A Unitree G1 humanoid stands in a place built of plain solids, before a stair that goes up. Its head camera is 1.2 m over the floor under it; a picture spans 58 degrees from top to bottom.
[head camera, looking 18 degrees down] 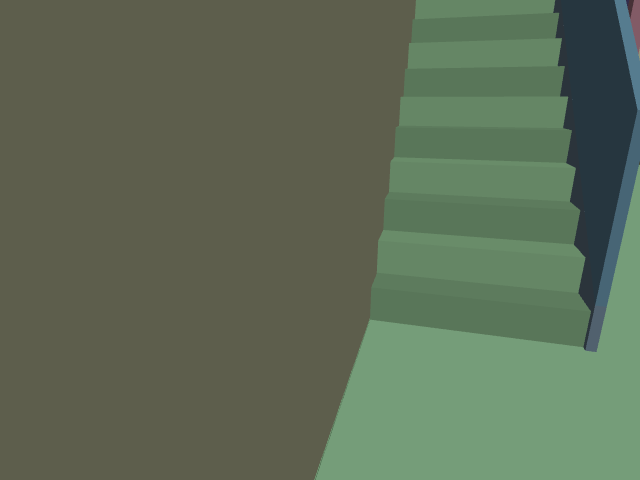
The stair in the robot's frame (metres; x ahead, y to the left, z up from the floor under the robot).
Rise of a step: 0.20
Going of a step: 0.22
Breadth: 1.10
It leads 15 degrees to the right of straight ahead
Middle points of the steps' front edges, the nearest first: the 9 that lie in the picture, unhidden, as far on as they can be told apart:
2.07 -0.81 0.20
2.29 -0.87 0.41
2.50 -0.93 0.61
2.72 -0.99 0.81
2.94 -1.05 1.02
3.15 -1.11 1.22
3.37 -1.17 1.42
3.59 -1.23 1.63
3.80 -1.29 1.83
